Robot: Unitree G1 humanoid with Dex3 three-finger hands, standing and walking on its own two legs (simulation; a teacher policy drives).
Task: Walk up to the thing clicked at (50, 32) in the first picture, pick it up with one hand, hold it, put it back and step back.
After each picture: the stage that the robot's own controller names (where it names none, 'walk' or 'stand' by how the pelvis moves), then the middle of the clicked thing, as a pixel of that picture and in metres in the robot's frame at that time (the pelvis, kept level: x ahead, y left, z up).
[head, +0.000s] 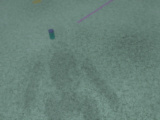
stand; (51, 34) +1.53 +0.41 -0.72
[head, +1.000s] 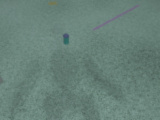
walk; (66, 39) +1.43 +0.19 -0.70
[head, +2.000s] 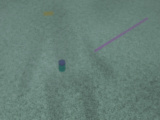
walk; (61, 65) +0.97 +0.16 -0.71
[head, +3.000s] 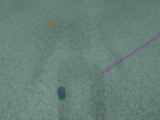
walk; (61, 93) +0.65 +0.18 -0.70
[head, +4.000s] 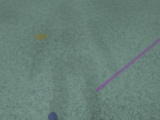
stand; (53, 119) +0.44 +0.21 -0.70
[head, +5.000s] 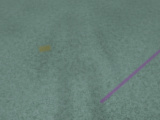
stand; out of the picture +0.39 +0.21 -0.72
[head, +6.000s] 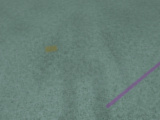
walk; out of the picture +0.35 +0.19 -0.71
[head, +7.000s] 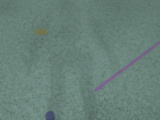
walk; (50, 117) +0.43 +0.17 -0.71
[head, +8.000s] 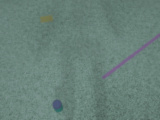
walk; (57, 106) +0.42 +0.21 -0.69
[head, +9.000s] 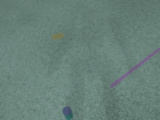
stand; (68, 113) +0.49 +0.21 -0.70
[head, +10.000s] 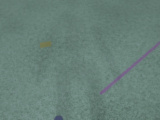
stand; out of the picture +0.48 +0.20 -0.72
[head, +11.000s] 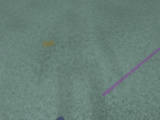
stand; out of the picture +0.46 +0.19 -0.73
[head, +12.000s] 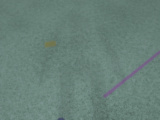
stand; out of the picture +0.45 +0.18 -0.73
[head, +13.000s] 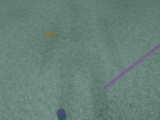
go down; (61, 115) +0.47 +0.18 -0.72
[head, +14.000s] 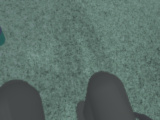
go down; out of the picture +0.52 +0.27 -0.29
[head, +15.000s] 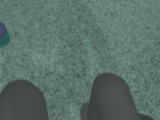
approach; out of the picture +0.51 +0.28 -0.28
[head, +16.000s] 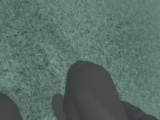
close in; out of the picture +0.49 +0.33 -0.22
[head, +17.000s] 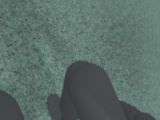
close; out of the picture +0.48 +0.33 -0.24
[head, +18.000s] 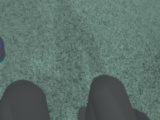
lift; out of the picture +0.41 +0.28 -0.14
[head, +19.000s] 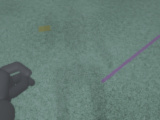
hold; out of the picture +0.25 +0.30 -0.66
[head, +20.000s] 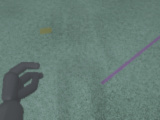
hold; out of the picture +0.22 +0.43 -0.70
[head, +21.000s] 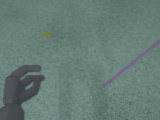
crouch; out of the picture +0.20 +0.53 -0.70
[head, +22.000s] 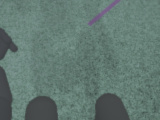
crouch; out of the picture +0.20 +0.64 -0.45
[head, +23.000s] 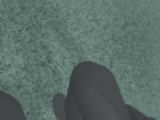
lower; out of the picture +0.04 +0.74 -0.26
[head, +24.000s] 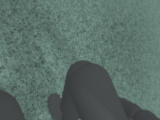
lower; out of the picture -0.02 +0.81 -0.26
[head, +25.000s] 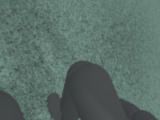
lower; out of the picture -0.06 +0.89 -0.26
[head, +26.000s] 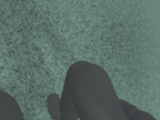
lower; out of the picture -0.09 +0.95 -0.27
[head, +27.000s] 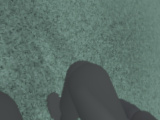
loosen; out of the picture -0.12 +1.02 -0.27
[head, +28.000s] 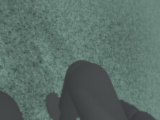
open; out of the picture -0.16 +1.07 -0.27
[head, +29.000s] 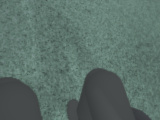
stand; out of the picture -0.11 +1.13 -0.28
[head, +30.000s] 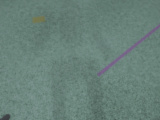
stand; out of the picture +0.09 +1.20 -0.65
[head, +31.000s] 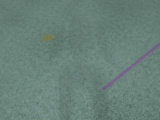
stand; out of the picture +0.10 +1.25 -0.69
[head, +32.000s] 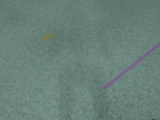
stand; out of the picture +0.08 +1.29 -0.69
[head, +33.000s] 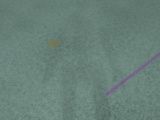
stand; out of the picture +0.09 +1.31 -0.74
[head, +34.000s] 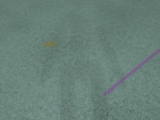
stand; out of the picture +0.06 +1.35 -0.75
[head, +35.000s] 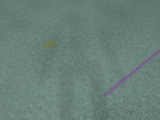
stand; out of the picture +0.04 +1.37 -0.75
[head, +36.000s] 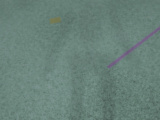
walk; out of the picture +0.15 +1.42 -0.71
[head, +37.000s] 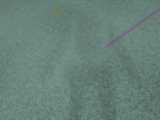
walk; out of the picture +0.47 +1.42 -0.73
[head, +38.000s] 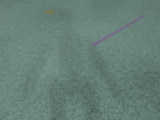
stand; out of the picture +0.69 +1.39 -0.74
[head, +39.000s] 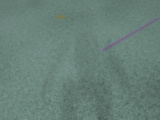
stand; out of the picture +0.68 +1.40 -0.75
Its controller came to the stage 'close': yes
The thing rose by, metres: 0.15
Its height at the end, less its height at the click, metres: -0.02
